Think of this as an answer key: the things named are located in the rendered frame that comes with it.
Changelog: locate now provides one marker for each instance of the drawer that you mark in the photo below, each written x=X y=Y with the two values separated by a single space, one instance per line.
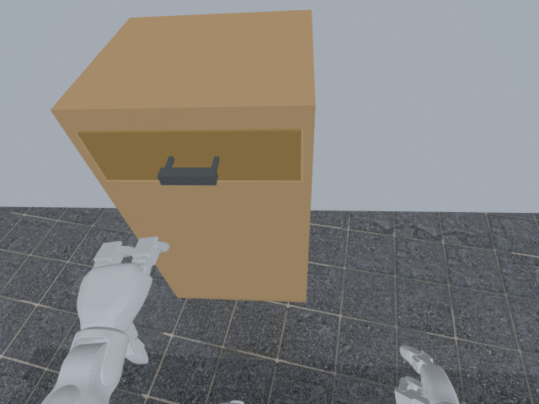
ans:
x=273 y=154

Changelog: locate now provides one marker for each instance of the handle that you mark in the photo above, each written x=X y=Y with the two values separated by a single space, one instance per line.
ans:
x=169 y=175

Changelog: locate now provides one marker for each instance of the cabinet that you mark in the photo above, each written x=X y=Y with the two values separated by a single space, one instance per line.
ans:
x=238 y=239

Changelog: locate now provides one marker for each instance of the robot right hand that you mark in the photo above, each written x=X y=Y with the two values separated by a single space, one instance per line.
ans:
x=434 y=386

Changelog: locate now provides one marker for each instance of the robot left hand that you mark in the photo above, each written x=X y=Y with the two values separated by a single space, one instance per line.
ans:
x=112 y=293

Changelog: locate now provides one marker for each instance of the robot left forearm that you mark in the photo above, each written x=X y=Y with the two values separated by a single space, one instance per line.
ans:
x=92 y=369

